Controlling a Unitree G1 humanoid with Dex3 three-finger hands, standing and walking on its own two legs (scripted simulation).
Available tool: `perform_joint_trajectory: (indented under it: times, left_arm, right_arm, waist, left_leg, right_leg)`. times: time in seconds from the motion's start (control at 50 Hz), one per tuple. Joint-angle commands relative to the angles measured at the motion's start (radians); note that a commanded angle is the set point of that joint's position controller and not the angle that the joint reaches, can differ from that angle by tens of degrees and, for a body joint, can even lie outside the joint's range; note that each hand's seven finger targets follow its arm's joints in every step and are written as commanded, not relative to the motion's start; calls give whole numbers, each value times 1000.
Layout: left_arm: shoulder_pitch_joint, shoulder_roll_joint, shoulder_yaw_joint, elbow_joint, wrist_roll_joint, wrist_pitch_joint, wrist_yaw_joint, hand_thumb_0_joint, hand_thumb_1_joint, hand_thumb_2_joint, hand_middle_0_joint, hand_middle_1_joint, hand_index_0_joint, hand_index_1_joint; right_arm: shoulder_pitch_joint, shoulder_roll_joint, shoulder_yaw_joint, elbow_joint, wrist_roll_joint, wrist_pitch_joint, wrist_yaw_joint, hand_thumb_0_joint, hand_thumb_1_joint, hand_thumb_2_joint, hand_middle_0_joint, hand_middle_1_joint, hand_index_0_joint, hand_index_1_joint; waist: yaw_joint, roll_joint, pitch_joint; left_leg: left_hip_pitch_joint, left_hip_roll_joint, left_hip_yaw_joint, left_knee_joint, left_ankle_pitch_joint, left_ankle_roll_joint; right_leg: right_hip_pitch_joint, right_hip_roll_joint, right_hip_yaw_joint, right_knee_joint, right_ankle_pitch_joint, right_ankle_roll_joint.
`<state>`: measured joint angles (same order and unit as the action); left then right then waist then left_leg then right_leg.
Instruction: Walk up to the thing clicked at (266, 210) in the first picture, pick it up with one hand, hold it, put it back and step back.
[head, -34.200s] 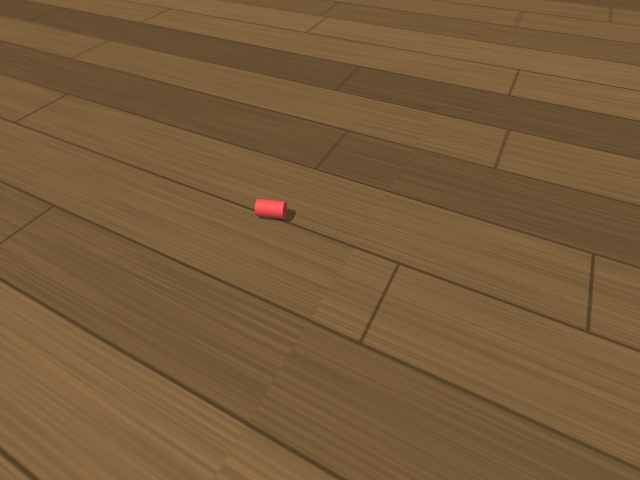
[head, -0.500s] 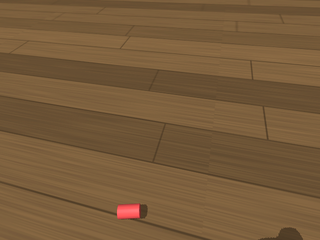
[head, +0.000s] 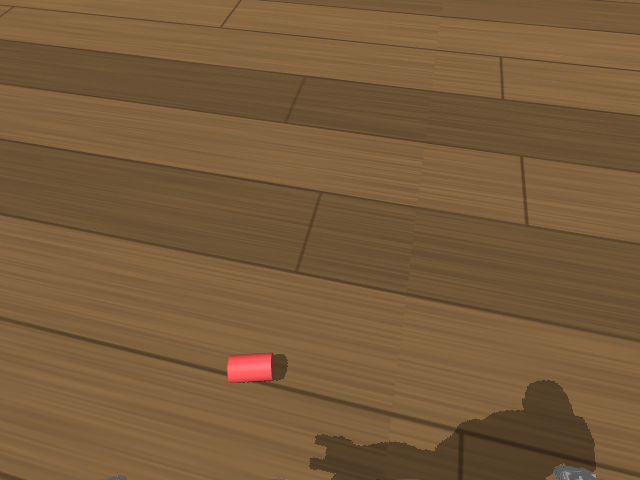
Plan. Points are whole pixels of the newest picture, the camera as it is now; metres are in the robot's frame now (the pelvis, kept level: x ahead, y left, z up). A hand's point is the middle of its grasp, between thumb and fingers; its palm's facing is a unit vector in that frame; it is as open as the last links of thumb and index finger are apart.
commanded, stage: step back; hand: left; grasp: from above
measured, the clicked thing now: (251, 367) +0.48 +0.24 -0.73
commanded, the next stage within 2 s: none
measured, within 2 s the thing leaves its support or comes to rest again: neither
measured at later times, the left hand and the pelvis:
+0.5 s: hand out of the picture +0.07 +0.29 -0.17, palm faces -0.11 -0.92 -0.39, open 7.3 cm; pelvis -0.07 +0.04 -0.02, yaw -4 degrees
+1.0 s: hand out of the picture -0.05 +0.31 -0.16, palm faces -0.03 -0.94 -0.35, open 7.3 cm; pelvis -0.19 +0.06 -0.01, yaw -1 degrees
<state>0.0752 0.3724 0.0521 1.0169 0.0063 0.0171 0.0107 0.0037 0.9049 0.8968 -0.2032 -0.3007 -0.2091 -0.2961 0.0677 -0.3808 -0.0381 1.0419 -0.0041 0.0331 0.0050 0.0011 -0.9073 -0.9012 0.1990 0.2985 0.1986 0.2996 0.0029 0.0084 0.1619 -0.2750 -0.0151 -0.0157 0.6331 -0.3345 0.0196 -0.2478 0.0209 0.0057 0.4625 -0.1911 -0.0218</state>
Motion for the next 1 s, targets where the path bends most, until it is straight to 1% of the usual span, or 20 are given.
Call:
perform_joint_trajectory:
  times: [0.0,0.04,0.06,0.1,0.12,0.14,0.18,0.26,0.44,0.5,0.52,0.54,0.56,0.66,0.78,0.86,0.9,0.92,0.94,0.98]
  left_arm:
    - [-85,271,61,-146,20,-12,18,0,900,900,-200,-300,-200,-300]
    - [-90,245,48,-162,21,-3,18,0,900,900,-200,-300,-200,-300]
    - [-81,237,43,-165,14,6,16,0,900,900,-200,-300,-200,-300]
    - [-77,180,32,-198,-3,16,18,0,900,900,-200,-300,-200,-300]
    - [-43,175,33,-188,2,28,23,0,900,900,-200,-300,-200,-300]
    - [-21,169,28,-192,8,31,26,0,900,900,-200,-300,-200,-300]
    - [-57,188,40,-191,14,29,33,0,900,900,-200,-300,-200,-300]
    - [15,198,53,-203,9,31,22,0,900,900,-200,-300,-200,-300]
    - [39,175,65,-241,21,5,13,0,900,900,-200,-300,-200,-300]
    - [130,183,73,-202,29,-10,13,0,900,900,-200,-300,-200,-300]
    - [129,244,89,-210,38,-17,15,0,900,900,-200,-300,-200,-300]
    - [76,298,99,-234,22,-12,12,0,900,900,-200,-300,-200,-300]
    - [49,334,100,-266,28,-12,12,0,900,900,-200,-300,-200,-300]
    - [-2,200,79,-304,20,-2,21,0,900,900,-200,-300,-200,-300]
    - [52,217,84,-328,33,13,22,0,900,900,-200,-300,-200,-300]
    - [43,221,74,-341,12,40,4,0,900,900,-200,-300,-200,-300]
    - [49,167,68,-352,10,39,6,0,900,900,-200,-300,-200,-300]
    - [-19,215,91,-351,28,38,23,0,900,900,-200,-300,-200,-300]
    - [-19,236,94,-341,30,38,22,0,900,900,-200,-300,-200,-300]
    - [69,203,94,-298,9,40,12,0,900,900,-200,-300,-200,-300]
  right_arm:
    - [119,-180,-53,-68,4,4,-5,0,-900,-900,200,300,200,300]
    - [140,-173,-54,-79,3,-7,-5,0,-900,-900,200,300,200,300]
    - [140,-180,-54,-83,-3,-17,-9,0,-900,-900,200,300,200,300]
    - [112,-282,-84,-109,-26,-26,-16,0,-900,-900,200,300,200,300]
    - [112,-274,-87,-119,-35,-27,-20,0,-900,-900,200,300,200,300]
    - [124,-288,-86,-128,-28,-29,-24,0,-900,-900,200,300,200,300]
    - [77,-291,-92,-163,-22,-26,-31,0,-900,-900,200,300,200,300]
    - [46,-232,-73,-195,-20,-33,-50,0,-900,-900,200,300,200,300]
    - [101,-248,-85,-224,-9,-25,-43,0,-900,-900,200,300,200,300]
    - [43,-227,-72,-238,6,-17,-35,0,-900,-900,200,300,200,300]
    - [30,-200,-62,-251,16,-19,-32,0,-900,-900,200,300,200,300]
    - [29,-166,-51,-254,19,-16,-33,0,-900,-900,200,300,200,300]
    - [33,-186,-62,-244,10,-5,-45,0,-900,-900,200,300,200,300]
    - [111,-196,-51,-196,10,-7,-41,0,-900,-900,200,300,200,300]
    - [137,-177,-44,-225,0,-24,-43,0,-900,-900,200,300,200,300]
    - [184,-190,-70,-198,-24,-36,-34,0,-900,-900,200,300,200,300]
    - [124,-349,-100,-226,-49,-38,-26,0,-900,-900,200,300,200,300]
    - [112,-392,-111,-245,-36,-39,-24,0,-900,-900,200,300,200,300]
    - [67,-364,-108,-250,-37,-45,-30,0,-900,-900,200,300,200,300]
    - [-17,-261,-74,-270,-46,-49,-35,0,-900,-900,200,300,200,300]
  waist:
    - [-31,-183,-240]
    - [-45,-164,-240]
    - [-47,-86,-238]
    - [-38,185,-225]
    - [-25,136,-231]
    - [-29,122,-228]
    - [-49,154,-187]
    - [-2,112,-185]
    - [-36,119,-239]
    - [19,43,-280]
    - [18,-94,-298]
    - [26,-242,-238]
    - [46,-294,-192]
    - [4,-123,-154]
    - [23,-211,-243]
    - [-11,-136,-232]
    - [-5,227,-192]
    - [-66,239,-158]
    - [-45,200,-118]
    - [36,106,-119]
  left_leg:
    - [43,-7,-50,215,-192,24]
    - [52,5,-27,10,-25,19]
    - [73,43,-33,-158,270,13]
    - [223,248,-299,-241,733,88]
    - [263,296,-296,-209,827,151]
    - [250,320,-276,-172,982,179]
    - [131,349,-328,-232,806,213]
    - [265,234,-197,-146,803,148]
    - [255,244,-184,-82,635,170]
    - [101,196,-139,19,451,108]
    - [-40,110,-101,111,289,60]
    - [-117,-58,-17,271,-25,2]
    - [-97,-75,-59,456,-336,-20]
    - [-157,-118,-120,565,-200,-37]
    - [-129,-12,-39,131,-185,-45]
    - [113,1,-17,-240,191,-14]
    - [167,353,-482,-341,259,143]
    - [-54,462,-554,-358,276,269]
    - [-108,452,-537,-364,246,279]
    - [-2,274,-255,-284,427,177]
  right_leg:
    - [10,-349,260,-56,421,-230]
    - [42,-270,192,31,409,-157]
    - [48,-200,132,107,358,-104]
    - [-187,39,43,355,-57,-14]
    - [-245,82,92,470,-374,-8]
    - [-249,85,123,554,-428,-5]
    - [-228,87,194,670,-417,-6]
    - [-309,94,178,699,-280,4]
    - [-108,14,48,204,-229,10]
    - [115,-26,86,-43,130,-26]
    - [204,-138,259,-17,317,-72]
    - [134,-292,421,-65,438,-217]
    - [5,-413,554,-86,483,-325]
    - [35,-214,249,-35,444,-204]
    - [230,-227,228,43,446,-191]
    - [18,-142,182,161,173,-84]
    - [-310,107,75,444,-376,-4]
    - [-202,86,178,650,-483,15]
    - [-189,67,211,760,-424,10]
    - [-254,102,239,823,-312,0]
